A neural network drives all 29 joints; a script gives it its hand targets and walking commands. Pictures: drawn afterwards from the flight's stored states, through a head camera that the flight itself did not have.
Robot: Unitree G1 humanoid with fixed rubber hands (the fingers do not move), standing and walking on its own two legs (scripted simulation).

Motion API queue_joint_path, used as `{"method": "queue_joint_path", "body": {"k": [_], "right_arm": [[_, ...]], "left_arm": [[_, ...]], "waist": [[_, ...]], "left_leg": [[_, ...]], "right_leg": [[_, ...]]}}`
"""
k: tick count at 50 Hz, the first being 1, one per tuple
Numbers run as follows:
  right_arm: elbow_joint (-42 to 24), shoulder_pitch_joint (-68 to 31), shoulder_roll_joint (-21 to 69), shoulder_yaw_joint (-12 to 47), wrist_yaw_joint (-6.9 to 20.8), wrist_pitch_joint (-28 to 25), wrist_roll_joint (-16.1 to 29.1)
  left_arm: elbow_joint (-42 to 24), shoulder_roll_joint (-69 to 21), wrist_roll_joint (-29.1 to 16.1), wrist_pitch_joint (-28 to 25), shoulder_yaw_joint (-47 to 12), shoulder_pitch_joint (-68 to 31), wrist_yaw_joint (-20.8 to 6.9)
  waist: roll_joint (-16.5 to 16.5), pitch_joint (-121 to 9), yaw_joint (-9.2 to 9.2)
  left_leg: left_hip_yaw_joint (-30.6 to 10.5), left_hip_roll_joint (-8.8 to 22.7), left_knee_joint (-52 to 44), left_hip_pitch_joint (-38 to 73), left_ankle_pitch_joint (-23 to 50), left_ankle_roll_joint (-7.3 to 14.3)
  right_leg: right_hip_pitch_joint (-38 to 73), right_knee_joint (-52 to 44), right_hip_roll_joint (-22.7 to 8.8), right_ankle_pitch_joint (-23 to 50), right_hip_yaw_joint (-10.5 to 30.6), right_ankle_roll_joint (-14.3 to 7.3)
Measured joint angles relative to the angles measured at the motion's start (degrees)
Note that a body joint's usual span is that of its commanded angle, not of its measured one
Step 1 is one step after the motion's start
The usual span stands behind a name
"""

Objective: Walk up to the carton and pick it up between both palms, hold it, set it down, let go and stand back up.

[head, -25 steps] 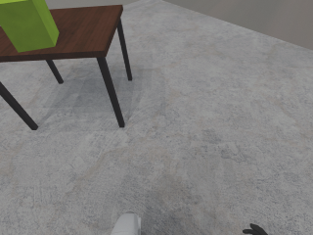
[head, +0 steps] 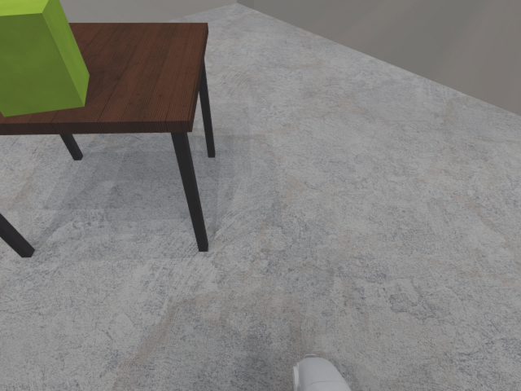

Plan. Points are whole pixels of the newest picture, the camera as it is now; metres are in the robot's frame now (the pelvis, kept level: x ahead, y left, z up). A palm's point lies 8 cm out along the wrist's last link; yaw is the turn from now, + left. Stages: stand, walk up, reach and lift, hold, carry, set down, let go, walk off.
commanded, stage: walk up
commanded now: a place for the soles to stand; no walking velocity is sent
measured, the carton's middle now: (29, 53) +0.99 +0.56 +0.09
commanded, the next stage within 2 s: none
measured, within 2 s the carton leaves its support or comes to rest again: neither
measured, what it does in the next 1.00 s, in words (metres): walks ahead: right foot, then left foot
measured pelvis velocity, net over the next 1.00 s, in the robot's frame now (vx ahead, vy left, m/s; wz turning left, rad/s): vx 0.38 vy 0.22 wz -0.04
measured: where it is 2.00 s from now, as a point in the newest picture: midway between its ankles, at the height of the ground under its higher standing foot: (115, 314)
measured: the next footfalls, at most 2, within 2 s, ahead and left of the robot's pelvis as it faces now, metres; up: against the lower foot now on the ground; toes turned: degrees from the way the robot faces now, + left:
right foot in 0.20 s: +0.25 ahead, -0.09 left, +0.00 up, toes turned -5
left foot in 0.62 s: +0.41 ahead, +0.32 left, +0.00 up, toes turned +7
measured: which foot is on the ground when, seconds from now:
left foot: down 0.00-0.24, up 0.26-0.60, down 0.62-1.00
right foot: up 0.00-0.18, down 0.20-0.64, up 0.66-0.96, down 0.98-1.00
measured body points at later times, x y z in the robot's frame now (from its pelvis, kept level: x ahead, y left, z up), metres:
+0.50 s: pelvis +0.21 +0.08 +0.00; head +0.21 +0.05 +0.44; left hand +0.25 +0.36 -0.11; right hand +0.30 -0.20 -0.13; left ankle +0.32 +0.29 -0.66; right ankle +0.21 -0.08 -0.73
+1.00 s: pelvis +0.38 +0.22 -0.03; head +0.39 +0.18 +0.42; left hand +0.52 +0.46 -0.11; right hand +0.41 -0.05 -0.17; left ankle +0.38 +0.31 -0.73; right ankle +0.48 +0.12 -0.74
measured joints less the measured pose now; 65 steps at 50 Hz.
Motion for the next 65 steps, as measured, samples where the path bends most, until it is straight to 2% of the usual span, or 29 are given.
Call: {"method": "queue_joint_path", "body": {"k": [4,10,11,12,13,14,16,18,22,26,28,31,33,35,37,39,42,45,47,49,50,53,55,57,61,65], "right_arm": [[-0.2,2.7,0.4,0.6,0.0,0.2,-0.6],[-0.2,6.2,0.7,1.6,0.3,1.6,-1.0],[0.1,6.4,0.5,1.6,0.3,1.9,-1.1],[0.5,6.2,0.6,1.7,0.4,2.2,-1.3],[0.7,6.1,0.9,1.9,0.4,2.6,-1.6],[0.7,6.0,1.1,2.2,0.5,3.4,-2.0],[0.6,5.5,0.7,2.1,1.1,5.0,-2.5],[-0.2,4.2,-0.5,1.1,1.9,5.6,-2.3],[-3.0,0.3,-3.4,-1.5,3.6,4.8,-1.4],[-4.9,-4.1,-2.9,-2.3,4.7,3.2,-0.2],[-5.4,-5.4,-2.0,-2.2,4.9,2.3,-0.3],[-5.8,-5.8,-0.9,-1.6,4.7,1.2,-0.7],[-5.2,-6.6,0.9,-1.0,3.8,0.2,-1.0],[-4.9,-6.8,1.9,0.6,2.7,-0.1,-0.7],[-4.4,-6.2,2.3,1.8,1.8,0.6,0.3],[-4.2,-5.2,2.2,2.2,1.0,1.1,0.3],[-3.5,-3.7,1.0,1.9,0.4,1.3,-0.1],[-2.4,-3.0,0.0,1.6,0.3,1.9,-0.4],[-1.8,-2.8,-0.7,1.8,0.4,2.5,-0.6],[-1.5,-2.5,-1.5,2.1,0.8,3.4,-0.7],[-1.2,-2.6,-1.9,2.0,1.0,3.9,-0.8],[-0.8,-2.9,-2.1,1.6,1.3,6.5,-1.4],[-0.9,-3.7,-2.4,1.6,1.6,7.9,-1.8],[-1.2,-4.9,-3.1,1.2,1.8,7.8,-2.0],[-2.7,-7.3,-3.9,0.2,2.6,6.9,-1.7],[-4.3,-8.9,-2.9,-0.2,3.4,6.4,-0.9]], "left_arm": [[-0.2,-0.5,-0.3,0.4,-0.3,-1.2,0.4],[-1.1,-2.7,0.0,-0.6,-1.2,-3.9,2.0],[-1.1,-3.4,0.2,-1.0,-1.4,-4.6,2.3],[-1.3,-3.8,0.7,-1.5,-1.7,-5.6,2.6],[-1.5,-4.0,1.3,-1.9,-2.0,-6.2,3.0],[-1.4,-4.0,1.8,-2.1,-2.1,-6.4,3.7],[-0.2,-4.2,2.0,-1.8,-1.8,-5.4,4.9],[1.5,-4.4,1.7,-1.7,-1.5,-3.5,5.3],[4.5,-3.8,1.3,-2.7,-1.1,0.6,4.0],[5.7,-1.5,1.1,-3.6,0.2,2.5,2.7],[5.3,-0.5,1.3,-3.9,1.0,2.9,2.3],[4.6,0.7,1.7,-3.9,1.7,4.0,1.8],[4.5,2.1,1.9,-2.9,2.0,3.6,1.7],[3.8,2.2,0.9,-1.4,2.0,3.1,1.6],[3.0,1.7,0.0,-0.2,1.5,2.6,1.7],[1.8,0.8,-0.5,0.1,1.0,1.8,1.8],[-0.5,-0.8,-0.9,-0.8,0.4,0.4,1.7],[-2.5,-1.9,-1.4,-1.9,0.3,-1.2,1.6],[-3.6,-2.5,-1.4,-2.7,0.3,-1.8,1.6],[-4.5,-2.8,-1.0,-3.5,0.3,-1.4,1.8],[-4.4,-3.2,-0.4,-3.6,0.3,-1.3,2.0],[-3.5,-3.6,1.5,-2.1,-0.4,-0.5,3.3],[-2.5,-3.9,1.8,-1.5,-0.1,0.5,3.9],[-1.7,-4.2,1.8,-1.7,0.0,1.8,4.1],[-0.4,-3.7,1.7,-2.7,0.3,3.7,3.7],[0.3,-2.1,1.8,-3.0,0.9,4.4,3.1]], "waist": [[1.1,-0.1,-1.41],[3.3,1.0,-2.59],[4.3,1.6,-2.38],[5.2,2.7,-1.94],[5.2,3.5,-1.15],[4.7,3.8,-0.22],[3.5,3.1,1.45],[3.3,2.0,2.69],[5.1,0.6,4.01],[5.2,0.7,4.38],[4.9,0.6,4.86],[4.0,-0.8,5.59],[0.5,-0.1,4.62],[-0.4,0.6,3.85],[-0.4,0.5,2.86],[0.1,0.6,1.85],[1.5,1.4,0.5],[2.4,2.5,-0.39],[3.1,2.9,-0.57],[3.6,2.5,0.01],[5.0,2.6,0.36],[7.0,1.3,0.95],[7.3,0.5,1.78],[7.9,0.6,2.71],[8.6,1.9,4.39],[7.2,2.6,4.8]], "left_leg": [[0.7,-1.5,-2.8,3.1,-1.5,0.6],[1.2,-2.3,0.5,5.4,-8.2,0.3],[1.0,-1.5,3.9,4.7,-10.3,-1.1],[0.3,-0.3,10.5,2.6,-10.7,-4.2],[-1.2,0.0,19.6,-0.6,-11.5,-7.6],[-2.4,0.1,28.9,-4.1,-13.2,-9.3],[-4.3,1.2,42.2,-10.5,-13.5,-10.2],[-6.9,4.1,46.7,-15.8,-10.8,-10.2],[-12.4,10.3,40.3,-23.2,-4.0,-10.3],[-13.1,14.5,25.7,-25.1,2.2,-9.7],[-11.9,15.3,19.5,-23.7,5.2,-9.3],[-8.7,14.5,12.8,-18.2,6.0,-7.8],[-6.5,11.9,16.2,-17.8,2.2,-9.6],[-5.4,11.4,20.0,-17.8,-1.9,-9.2],[-4.3,11.2,19.2,-15.9,-3.2,-7.8],[-3.3,10.8,16.6,-13.2,-3.2,-6.9],[-2.0,10.0,12.8,-9.7,-3.0,-6.0],[-0.8,9.2,11.1,-7.2,-3.6,-5.5],[0.0,8.8,12.2,-6.3,-5.2,-5.5],[0.9,8.7,16.0,-6.2,-8.5,-5.6],[0.7,9.6,18.8,-6.3,-10.7,-5.8],[-3.5,8.4,32.3,-10.7,-16.5,-7.4],[-4.4,7.7,39.9,-14.3,-15.5,-8.1],[-5.5,8.5,43.0,-17.3,-11.9,-8.7],[-9.1,11.0,42.3,-21.9,-6.0,-10.1],[-11.3,13.4,33.1,-22.7,-5.1,-10.3]], "right_leg": [[0.8,-11.2,0.8,1.2,-0.3,-0.3],[7.7,-24.5,4.4,3.3,-2.3,-2.9],[8.7,-25.3,5.0,6.7,-2.7,-3.3],[9.4,-24.2,5.4,6.5,-3.3,-3.3],[9.9,-22.5,5.2,4.5,-3.6,-3.2],[10.7,-21.1,4.6,2.0,-3.6,-3.4],[13.1,-20.0,2.9,-1.7,-3.2,-3.5],[16.1,-21.3,1.6,-2.8,-3.0,-2.6],[20.9,-24.2,0.1,-4.0,-2.9,-0.3],[23.4,-24.2,-1.3,-6.7,-3.1,0.6],[24.0,-23.4,-2.0,-8.6,-3.1,1.0],[23.9,-19.9,-3.7,-12.9,-2.2,1.3],[21.6,-11.4,-6.4,-15.6,0.6,-0.7],[16.6,2.0,-2.8,-19.8,4.6,-1.3],[11.5,12.4,0.9,-20.5,4.4,-1.3],[7.4,16.3,3.1,-19.2,2.4,-1.0],[3.8,11.6,4.6,-17.7,0.1,-0.8],[3.4,-0.6,5.2,-15.7,-0.8,-0.8],[5.4,-11.1,5.3,-8.6,-1.8,-1.1],[8.8,-19.6,5.5,1.1,-2.6,-1.9],[9.1,-18.9,6.1,3.4,-3.0,-2.6],[9.6,-14.4,5.7,-2.2,-3.7,-3.3],[11.1,-14.8,4.4,-4.1,-3.3,-3.1],[13.2,-17.3,3.5,-3.2,-2.8,-1.9],[15.8,-21.3,2.1,-1.6,-1.5,-0.6],[16.2,-21.9,-0.2,-2.4,-0.7,-0.3]]}}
